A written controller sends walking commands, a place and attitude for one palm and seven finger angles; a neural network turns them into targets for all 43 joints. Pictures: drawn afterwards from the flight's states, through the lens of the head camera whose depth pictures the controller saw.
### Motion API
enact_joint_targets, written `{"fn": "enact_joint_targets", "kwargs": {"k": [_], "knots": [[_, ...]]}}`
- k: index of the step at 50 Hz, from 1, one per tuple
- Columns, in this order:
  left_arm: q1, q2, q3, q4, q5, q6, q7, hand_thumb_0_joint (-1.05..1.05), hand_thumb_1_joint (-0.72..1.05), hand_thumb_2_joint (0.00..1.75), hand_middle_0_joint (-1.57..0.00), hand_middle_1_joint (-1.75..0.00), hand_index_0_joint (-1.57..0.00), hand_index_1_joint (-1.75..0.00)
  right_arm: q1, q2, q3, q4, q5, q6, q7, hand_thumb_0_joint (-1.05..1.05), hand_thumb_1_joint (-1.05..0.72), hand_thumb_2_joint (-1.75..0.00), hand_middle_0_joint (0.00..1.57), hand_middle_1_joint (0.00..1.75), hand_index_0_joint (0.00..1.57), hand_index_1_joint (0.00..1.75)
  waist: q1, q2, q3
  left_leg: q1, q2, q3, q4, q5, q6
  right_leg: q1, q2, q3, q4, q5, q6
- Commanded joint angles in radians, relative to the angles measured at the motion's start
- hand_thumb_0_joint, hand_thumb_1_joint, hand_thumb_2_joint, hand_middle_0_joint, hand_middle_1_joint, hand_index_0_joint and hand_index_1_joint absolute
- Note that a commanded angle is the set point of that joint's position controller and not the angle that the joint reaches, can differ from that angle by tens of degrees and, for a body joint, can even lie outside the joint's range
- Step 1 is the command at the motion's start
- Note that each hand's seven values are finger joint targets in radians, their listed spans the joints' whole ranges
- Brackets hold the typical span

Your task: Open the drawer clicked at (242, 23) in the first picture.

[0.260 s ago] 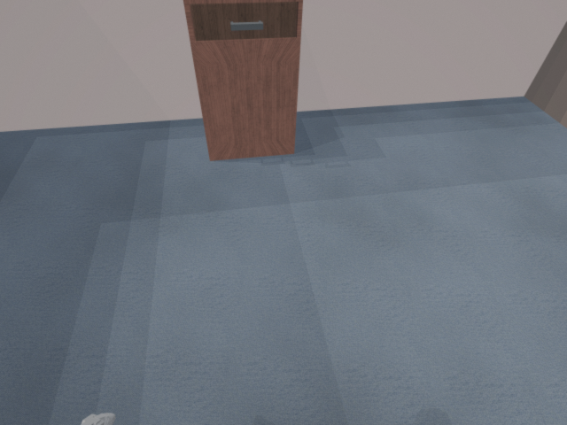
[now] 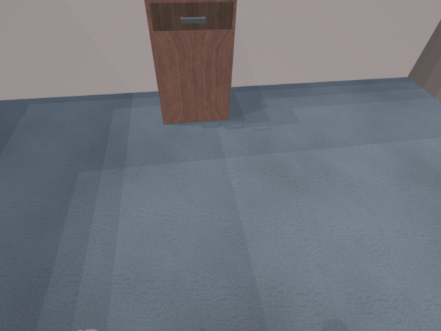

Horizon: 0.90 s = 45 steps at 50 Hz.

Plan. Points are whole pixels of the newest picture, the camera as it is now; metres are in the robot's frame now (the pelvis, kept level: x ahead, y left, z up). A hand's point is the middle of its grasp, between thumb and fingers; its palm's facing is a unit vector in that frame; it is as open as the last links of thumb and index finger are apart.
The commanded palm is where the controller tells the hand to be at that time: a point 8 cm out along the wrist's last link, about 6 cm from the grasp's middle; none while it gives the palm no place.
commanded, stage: stand and wait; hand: left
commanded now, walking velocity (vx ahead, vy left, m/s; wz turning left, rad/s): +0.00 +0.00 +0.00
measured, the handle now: (193, 19) +1.64 +0.26 -0.04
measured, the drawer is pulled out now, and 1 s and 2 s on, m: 0.00 0.00 0.00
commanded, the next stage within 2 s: look at it before walking up in 0.56 s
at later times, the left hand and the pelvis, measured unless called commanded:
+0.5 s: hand out of the picture +0.07 +0.24 -0.15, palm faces -0.03 -0.94 -0.33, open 7.4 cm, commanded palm none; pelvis +0.00 +0.00 +0.00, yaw +0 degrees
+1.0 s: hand out of the picture +0.08 +0.24 -0.15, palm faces -0.03 -0.95 -0.32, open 7.4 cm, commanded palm none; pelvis +0.00 +0.00 +0.01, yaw +0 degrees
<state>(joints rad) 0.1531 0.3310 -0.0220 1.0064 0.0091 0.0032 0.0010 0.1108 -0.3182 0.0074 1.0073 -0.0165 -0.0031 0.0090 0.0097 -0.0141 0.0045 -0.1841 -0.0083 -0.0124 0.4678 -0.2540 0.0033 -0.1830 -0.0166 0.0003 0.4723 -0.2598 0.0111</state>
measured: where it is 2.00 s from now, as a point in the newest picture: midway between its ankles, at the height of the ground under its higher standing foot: outside the picture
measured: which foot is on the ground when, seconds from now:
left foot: down 0.00-1.00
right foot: down 0.00-1.00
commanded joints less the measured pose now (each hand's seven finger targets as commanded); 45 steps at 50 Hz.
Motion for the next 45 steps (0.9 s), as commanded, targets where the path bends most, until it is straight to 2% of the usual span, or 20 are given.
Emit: {"fn": "enact_joint_targets", "kwargs": {"k": [1,12,18,30,40,45], "knots": [[-0.055,0.21,0.055,-0.058,0.001,-0.025,0.01,0.0,0.9,0.9,-0.2,-0.3,-0.2,-0.3,-0.052,-0.215,-0.051,-0.053,0.002,-0.03,-0.02,0.0,-0.9,-0.9,0.2,0.3,0.2,0.3,-0.011,0.016,-0.035,-0.005,0.108,-0.089,-0.093,0.146,0.038,0.002,-0.099,0.096,-0.092,0.123,-0.045],[-0.046,0.213,0.056,-0.016,0.0,-0.027,0.011,0.0,0.9,0.9,-0.2,-0.3,-0.2,-0.3,-0.045,-0.221,-0.048,-0.004,0.007,-0.031,-0.021,0.0,-0.9,-0.9,0.2,0.3,0.2,0.3,-0.006,0.022,-0.046,0.015,0.117,-0.093,-0.107,0.174,0.035,0.033,-0.104,0.095,-0.108,0.157,-0.044],[-0.052,0.215,0.054,0.0,0.0,-0.025,0.011,0.0,0.9,0.9,-0.2,-0.3,-0.2,-0.3,-0.041,-0.223,-0.046,0.015,0.008,-0.028,-0.02,0.0,-0.9,-0.9,0.2,0.3,0.2,0.3,-0.008,0.014,-0.017,0.005,0.118,-0.097,-0.128,0.137,0.033,0.024,-0.103,0.1,-0.127,0.119,-0.043],[-0.058,0.217,0.053,0.011,0.002,-0.025,0.01,0.0,0.9,0.9,-0.2,-0.3,-0.2,-0.3,-0.038,-0.227,-0.043,0.033,0.007,-0.028,-0.018,0.0,-0.9,-0.9,0.2,0.3,0.2,0.3,-0.009,0.013,-0.014,0.014,0.12,-0.098,-0.146,0.131,0.029,0.022,-0.103,0.104,-0.143,0.105,-0.041],[-0.052,0.215,0.052,0.012,0.002,-0.029,0.011,0.0,0.9,0.9,-0.2,-0.3,-0.2,-0.3,-0.043,-0.226,-0.044,0.036,0.008,-0.03,-0.019,0.0,-0.9,-0.9,0.2,0.3,0.2,0.3,-0.009,0.009,-0.038,0.045,0.123,-0.092,-0.139,0.189,0.028,0.035,-0.107,0.104,-0.14,0.177,-0.042],[-0.051,0.214,0.053,0.014,0.002,-0.028,0.011,0.0,0.9,0.9,-0.2,-0.3,-0.2,-0.3,-0.046,-0.225,-0.043,0.036,0.009,-0.03,-0.019,0.0,-0.9,-0.9,0.2,0.3,0.2,0.3,-0.007,0.016,-0.032,0.044,0.124,-0.092,-0.144,0.188,0.027,0.04,-0.106,0.1,-0.142,0.174,-0.04]]}}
